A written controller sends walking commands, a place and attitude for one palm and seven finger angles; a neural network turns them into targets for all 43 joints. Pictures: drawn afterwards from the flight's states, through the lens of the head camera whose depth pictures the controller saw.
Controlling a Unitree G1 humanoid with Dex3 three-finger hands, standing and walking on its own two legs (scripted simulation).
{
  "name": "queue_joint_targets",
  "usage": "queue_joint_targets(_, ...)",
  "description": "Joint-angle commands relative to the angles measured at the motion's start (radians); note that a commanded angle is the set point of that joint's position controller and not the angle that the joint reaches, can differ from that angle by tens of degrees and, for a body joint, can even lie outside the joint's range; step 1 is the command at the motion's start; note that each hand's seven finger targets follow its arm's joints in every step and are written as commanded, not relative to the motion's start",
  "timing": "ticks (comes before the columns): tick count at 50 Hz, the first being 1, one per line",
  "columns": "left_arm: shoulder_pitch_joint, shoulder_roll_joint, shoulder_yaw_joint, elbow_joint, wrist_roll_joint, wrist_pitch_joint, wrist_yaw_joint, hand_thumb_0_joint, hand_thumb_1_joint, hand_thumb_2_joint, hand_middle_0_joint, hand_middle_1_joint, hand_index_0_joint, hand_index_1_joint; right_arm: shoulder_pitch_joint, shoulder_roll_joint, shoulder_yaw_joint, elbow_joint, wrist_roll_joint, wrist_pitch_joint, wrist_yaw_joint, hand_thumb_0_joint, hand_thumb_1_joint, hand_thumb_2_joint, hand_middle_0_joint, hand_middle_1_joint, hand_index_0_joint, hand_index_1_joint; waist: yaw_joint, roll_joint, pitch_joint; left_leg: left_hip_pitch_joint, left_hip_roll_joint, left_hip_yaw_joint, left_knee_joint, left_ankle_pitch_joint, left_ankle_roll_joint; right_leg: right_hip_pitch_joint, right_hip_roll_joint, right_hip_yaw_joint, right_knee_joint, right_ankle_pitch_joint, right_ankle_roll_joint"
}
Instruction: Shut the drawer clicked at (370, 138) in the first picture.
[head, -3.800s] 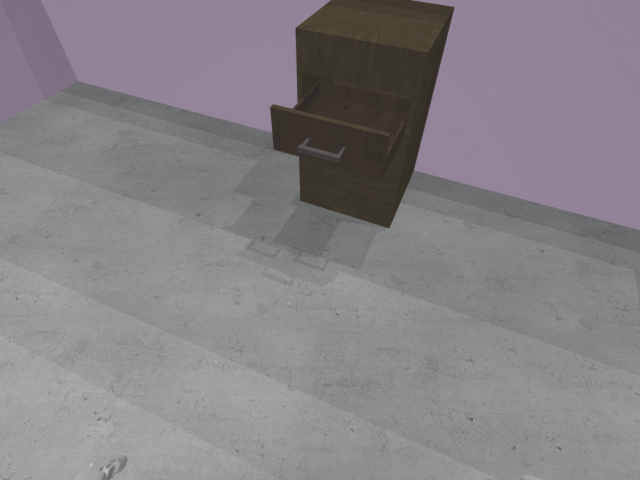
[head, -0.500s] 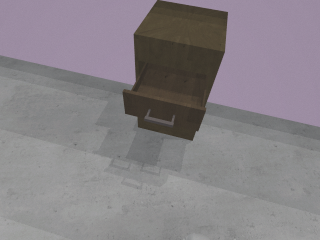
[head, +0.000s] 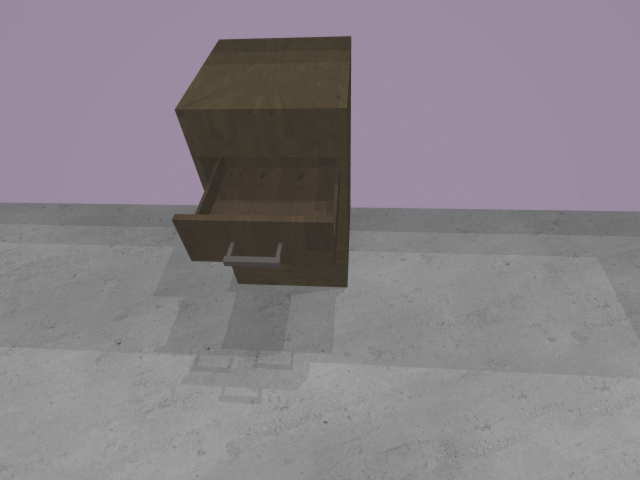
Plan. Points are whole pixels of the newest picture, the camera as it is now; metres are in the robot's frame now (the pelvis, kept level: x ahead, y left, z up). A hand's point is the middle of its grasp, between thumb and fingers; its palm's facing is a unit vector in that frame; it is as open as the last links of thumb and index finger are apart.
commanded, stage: take the last steps up to it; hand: left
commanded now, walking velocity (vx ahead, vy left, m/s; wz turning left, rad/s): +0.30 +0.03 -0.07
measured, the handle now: (253, 254) +0.66 +0.20 -0.24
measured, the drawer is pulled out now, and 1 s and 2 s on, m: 0.25 0.25 0.25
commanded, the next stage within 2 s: come to a stop and stand still in 1.04 s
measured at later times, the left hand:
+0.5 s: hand out of the picture +0.05 +0.24 -0.18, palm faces +0.03 -0.99 -0.16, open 7.4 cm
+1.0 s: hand (246, 361) +0.34 +0.15 -0.16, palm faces +0.01 -0.98 -0.22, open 7.2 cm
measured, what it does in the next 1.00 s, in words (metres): walks ahead: left foot, then right foot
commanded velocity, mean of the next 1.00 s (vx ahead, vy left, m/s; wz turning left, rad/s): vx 0.27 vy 0.00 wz -0.02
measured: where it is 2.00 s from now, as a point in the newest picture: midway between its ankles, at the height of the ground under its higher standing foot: (337, 468)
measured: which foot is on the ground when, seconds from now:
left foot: up 0.00-0.32, down 0.34-0.84, up 0.86-1.00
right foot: down 0.00-0.34, up 0.36-0.80, down 0.82-1.00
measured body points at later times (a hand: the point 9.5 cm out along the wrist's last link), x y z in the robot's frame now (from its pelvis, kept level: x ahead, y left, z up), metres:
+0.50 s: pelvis +0.09 +0.07 +0.00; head +0.09 +0.08 +0.45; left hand +0.05 +0.29 -0.17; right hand +0.12 -0.17 -0.15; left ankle +0.09 +0.16 -0.75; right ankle +0.06 -0.05 -0.68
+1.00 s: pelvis +0.23 -0.02 -0.01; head +0.25 -0.04 +0.44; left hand +0.34 +0.20 -0.14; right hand +0.17 -0.23 -0.17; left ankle +0.20 +0.13 -0.66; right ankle +0.27 -0.09 -0.75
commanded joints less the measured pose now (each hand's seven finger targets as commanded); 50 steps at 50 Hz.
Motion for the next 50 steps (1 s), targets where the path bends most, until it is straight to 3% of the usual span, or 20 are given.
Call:
queue_joint_targets(1,0.143,0.166,0.037,0.008,0.012,-0.022,0.005,0.000,0.900,0.900,-0.200,-0.300,-0.200,-0.300,-0.071,-0.058,-0.007,-0.077,-0.005,-0.045,0.001,0.000,-0.900,-0.900,0.200,0.300,0.200,0.300,0.074,-0.147,0.057,-0.173,0.013,-0.005,-0.087,-0.054,0.023,0.142,-0.330,0.363,-0.222,-0.188,-0.139)
queue_joint_targets(11,0.199,0.180,0.040,0.093,0.021,-0.036,0.000,0.000,0.900,0.900,-0.200,-0.300,-0.200,-0.300,-0.134,-0.020,0.004,-0.089,0.011,-0.074,0.013,0.000,-0.900,-0.900,0.200,0.300,0.200,0.300,0.068,-0.130,0.097,-0.025,-0.020,0.003,-0.306,-0.066,0.068,0.059,-0.338,0.363,-0.222,-0.173,-0.136)
queue_joint_targets(15,0.181,0.150,0.033,0.119,0.012,-0.031,-0.010,0.000,0.900,0.900,-0.200,-0.300,-0.200,-0.300,-0.021,-0.021,0.014,-0.042,0.014,-0.099,-0.001,0.000,-0.900,-0.900,0.200,0.300,0.200,0.300,0.014,-0.108,0.071,0.306,-0.067,0.068,-0.556,0.075,0.077,-0.107,-0.217,0.225,-0.070,-0.157,-0.052)
queue_joint_targets(16,0.179,0.116,0.026,0.116,0.011,-0.029,-0.013,0.000,0.900,0.900,-0.200,-0.300,-0.200,-0.300,0.063,-0.062,0.007,-0.016,0.014,-0.107,-0.012,0.000,-0.900,-0.900,0.200,0.300,0.200,0.300,-0.022,-0.006,0.044,0.453,-0.008,-0.014,-0.613,0.020,0.097,-0.217,-0.165,0.177,0.083,-0.150,-0.024)
queue_joint_targets(17,0.179,0.064,0.015,0.098,0.006,-0.029,-0.020,0.000,0.900,0.900,-0.200,-0.300,-0.200,-0.300,0.151,-0.149,-0.013,0.003,0.003,-0.111,-0.019,0.000,-0.900,-0.900,0.200,0.300,0.200,0.300,-0.049,0.207,0.028,0.530,0.206,-0.312,-0.730,-0.132,0.173,-0.389,-0.057,0.055,0.344,-0.238,0.022)
queue_joint_targets(18,0.143,0.067,0.012,0.066,0.013,-0.033,-0.018,0.000,0.900,0.900,-0.200,-0.300,-0.200,-0.300,0.200,-0.187,-0.017,-0.003,0.006,-0.100,-0.023,0.000,-0.900,-0.900,0.200,0.300,0.200,0.300,-0.056,0.213,0.046,0.490,0.334,-0.469,-0.847,-0.218,0.250,-0.472,-0.041,0.002,0.557,-0.330,0.043)
queue_joint_targets(19,0.117,0.084,0.015,0.061,0.021,-0.030,-0.018,0.000,0.900,0.900,-0.200,-0.300,-0.200,-0.300,0.150,-0.173,-0.010,-0.018,0.007,-0.093,-0.023,0.000,-0.900,-0.900,0.200,0.300,0.200,0.300,-0.045,0.114,0.082,0.416,0.336,-0.456,-0.864,-0.262,0.277,-0.485,-0.095,0.040,0.659,-0.311,0.039)
queue_joint_targets(20,0.127,0.088,0.015,0.074,0.026,-0.024,-0.019,0.000,0.900,0.900,-0.200,-0.300,-0.200,-0.300,0.096,-0.128,0.002,-0.027,0.010,-0.096,-0.024,0.000,-0.900,-0.900,0.200,0.300,0.200,0.300,-0.017,0.092,0.097,0.340,0.296,-0.401,-0.866,-0.268,0.267,-0.474,-0.115,0.053,0.720,-0.259,0.035)
queue_joint_targets(22,0.133,0.070,0.017,0.093,0.026,-0.021,-0.029,0.000,0.900,0.900,-0.200,-0.300,-0.200,-0.300,0.040,-0.059,0.022,-0.033,0.015,-0.111,-0.026,0.000,-0.900,-0.900,0.200,0.300,0.200,0.300,0.014,0.031,0.132,0.275,0.220,-0.253,-0.873,-0.092,0.237,-0.451,-0.152,0.066,0.741,-0.124,0.050)
queue_joint_targets(25,0.141,0.047,0.016,0.090,0.021,-0.014,-0.031,0.000,0.900,0.900,-0.200,-0.300,-0.200,-0.300,0.066,-0.032,0.024,-0.013,0.019,-0.130,-0.032,0.000,-0.900,-0.900,0.200,0.300,0.200,0.300,0.035,0.001,0.087,0.324,0.175,-0.133,-0.844,0.224,0.244,-0.436,-0.154,0.043,0.716,-0.036,0.075)
queue_joint_targets(31,0.000,0.060,0.018,0.025,0.018,-0.003,-0.035,0.000,0.900,0.900,-0.200,-0.300,-0.200,-0.300,0.114,-0.055,0.020,0.021,0.014,-0.131,-0.029,0.000,-0.900,-0.900,0.200,0.300,0.200,0.300,0.027,0.058,0.118,0.349,0.169,-0.067,-0.840,0.315,0.267,-0.453,-0.173,0.014,0.517,-0.005,0.091)
queue_joint_targets(35,-0.118,0.058,0.015,-0.020,0.015,-0.010,-0.035,0.000,0.900,0.900,-0.200,-0.300,-0.200,-0.300,0.157,-0.062,0.014,0.046,0.004,-0.121,-0.025,0.000,-0.900,-0.900,0.200,0.300,0.200,0.300,-0.009,0.054,0.155,0.317,0.181,-0.076,-0.811,0.303,0.262,-0.370,-0.149,-0.024,0.357,-0.035,0.077)
queue_joint_targets(37,-0.116,0.054,0.016,-0.025,0.017,-0.016,-0.036,0.000,0.900,0.900,-0.200,-0.300,-0.200,-0.300,0.151,-0.074,0.010,0.050,0.000,-0.116,-0.026,0.000,-0.900,-0.900,0.200,0.300,0.200,0.300,-0.001,0.055,0.133,0.320,0.175,-0.063,-0.767,0.310,0.249,-0.292,-0.124,-0.044,0.281,-0.033,0.066)
queue_joint_targets(39,-0.009,0.074,0.026,0.007,0.019,-0.026,-0.033,0.000,0.900,0.900,-0.200,-0.300,-0.200,-0.300,0.145,-0.071,0.011,0.052,0.005,-0.111,-0.025,0.000,-0.900,-0.900,0.200,0.300,0.200,0.300,0.052,0.009,0.068,0.270,0.131,-0.015,-0.623,0.341,0.211,-0.070,-0.084,-0.072,0.155,0.035,0.056)
queue_joint_targets(40,0.109,0.125,0.036,0.045,0.022,-0.037,-0.027,0.000,0.900,0.900,-0.200,-0.300,-0.200,-0.300,0.144,-0.054,0.014,0.058,0.012,-0.114,-0.018,0.000,-0.900,-0.900,0.200,0.300,0.200,0.300,0.104,-0.063,-0.005,0.194,0.082,0.023,-0.459,0.327,0.175,0.125,-0.105,-0.024,0.117,0.059,0.039)
queue_joint_targets(41,0.239,0.210,0.059,0.080,0.028,-0.051,-0.015,0.000,0.900,0.900,-0.200,-0.300,-0.200,-0.300,0.163,-0.010,0.021,0.043,0.021,-0.119,-0.011,0.000,-0.900,-0.900,0.200,0.300,0.200,0.300,0.148,-0.256,-0.119,-0.008,-0.011,0.103,-0.190,0.089,0.125,0.366,-0.327,0.239,0.064,0.073,-0.034)
queue_joint_targets(42,0.309,0.297,0.072,0.089,0.010,-0.049,-0.009,0.000,0.900,0.900,-0.200,-0.300,-0.200,-0.300,0.172,0.000,0.027,0.013,0.025,-0.115,-0.014,0.000,-0.900,-0.900,0.200,0.300,0.200,0.300,0.140,-0.359,-0.187,-0.125,-0.084,0.071,0.082,-0.284,0.101,0.413,-0.516,0.509,-0.069,0.174,-0.110)
queue_joint_targets(43,0.263,0.269,0.064,0.079,0.000,-0.045,-0.004,0.000,0.900,0.900,-0.200,-0.300,-0.200,-0.300,0.131,-0.024,0.017,0.012,0.019,-0.112,-0.018,0.000,-0.900,-0.900,0.200,0.300,0.200,0.300,0.135,-0.219,-0.124,-0.160,-0.046,-0.013,0.200,-0.246,0.109,0.337,-0.500,0.451,-0.082,0.249,-0.136)
queue_joint_targets(47,0.042,0.112,0.018,0.035,0.002,-0.056,0.004,0.000,0.900,0.900,-0.200,-0.300,-0.200,-0.300,0.113,0.029,0.016,0.043,0.010,-0.079,-0.012,0.000,-0.900,-0.900,0.200,0.300,0.200,0.300,0.021,-0.127,0.020,-0.064,0.029,-0.029,0.191,-0.006,0.085,-0.023,-0.364,0.153,-0.149,0.311,-0.078)
queue_joint_targets(50,0.062,0.091,0.005,0.051,0.006,-0.062,0.006,0.000,0.900,0.900,-0.200,-0.300,-0.200,-0.300,0.135,0.046,0.017,0.054,0.006,-0.058,-0.010,0.000,-0.900,-0.900,0.200,0.300,0.200,0.300,-0.004,-0.136,0.022,-0.035,0.019,-0.001,0.099,0.047,0.066,-0.066,-0.315,0.063,-0.171,0.354,-0.076)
